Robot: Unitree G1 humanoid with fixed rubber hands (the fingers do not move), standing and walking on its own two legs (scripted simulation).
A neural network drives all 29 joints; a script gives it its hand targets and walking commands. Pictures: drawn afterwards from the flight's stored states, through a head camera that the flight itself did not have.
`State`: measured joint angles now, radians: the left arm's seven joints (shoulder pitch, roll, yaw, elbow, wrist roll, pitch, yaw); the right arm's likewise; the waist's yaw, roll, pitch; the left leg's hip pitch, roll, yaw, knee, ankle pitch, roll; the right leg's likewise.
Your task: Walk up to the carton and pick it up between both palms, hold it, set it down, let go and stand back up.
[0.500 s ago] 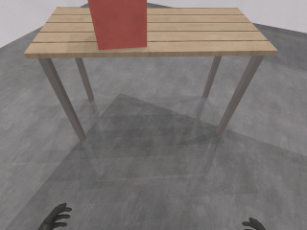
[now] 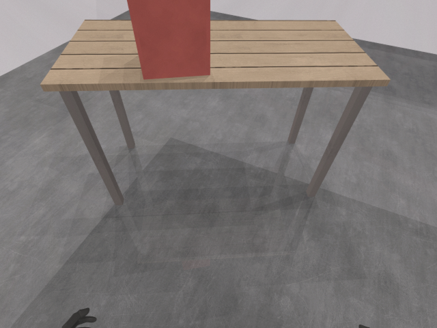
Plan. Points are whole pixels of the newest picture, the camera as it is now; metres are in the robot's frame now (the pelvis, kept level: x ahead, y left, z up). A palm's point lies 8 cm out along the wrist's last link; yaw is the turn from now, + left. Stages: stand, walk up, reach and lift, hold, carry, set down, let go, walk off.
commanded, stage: stand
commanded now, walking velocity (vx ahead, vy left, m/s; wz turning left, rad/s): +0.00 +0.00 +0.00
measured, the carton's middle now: (171, 25) +0.98 +0.20 +0.13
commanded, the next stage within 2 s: walk up in 0.06 s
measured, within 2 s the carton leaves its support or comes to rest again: neither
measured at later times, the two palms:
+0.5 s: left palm out of the picture +0.04 +0.37 -0.09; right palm out of the picture +0.10 -0.29 -0.10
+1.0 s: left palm out of the picture +0.17 +0.48 -0.12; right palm (314, 324) +0.16 -0.17 -0.07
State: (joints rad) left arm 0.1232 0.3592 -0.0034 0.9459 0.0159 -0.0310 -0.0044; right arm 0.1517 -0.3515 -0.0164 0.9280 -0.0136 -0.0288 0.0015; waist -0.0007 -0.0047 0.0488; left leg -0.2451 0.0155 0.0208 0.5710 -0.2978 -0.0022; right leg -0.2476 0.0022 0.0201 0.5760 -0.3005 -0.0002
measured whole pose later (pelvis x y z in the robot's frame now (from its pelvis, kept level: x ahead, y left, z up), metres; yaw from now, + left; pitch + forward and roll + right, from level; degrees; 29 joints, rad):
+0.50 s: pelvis +0.02 +0.04 +0.00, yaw +3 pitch -3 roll -2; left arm 0.28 0.41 0.07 0.97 0.04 -0.08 0.02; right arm 0.23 -0.45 -0.09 0.92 -0.05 0.03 0.08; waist 0.02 0.07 0.05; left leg -0.38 0.01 -0.08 0.90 -0.44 0.04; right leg -0.13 -0.02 -0.01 0.46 -0.29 0.00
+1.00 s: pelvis +0.11 +0.15 +0.00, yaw +4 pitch -4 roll +1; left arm 0.23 0.46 0.07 0.85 0.01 0.00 -0.02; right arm 0.36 -0.36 -0.06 0.82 0.00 -0.08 -0.01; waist -0.02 -0.11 0.14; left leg -0.17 -0.05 0.05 0.51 -0.27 0.05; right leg -0.51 0.01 0.12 1.01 -0.27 -0.03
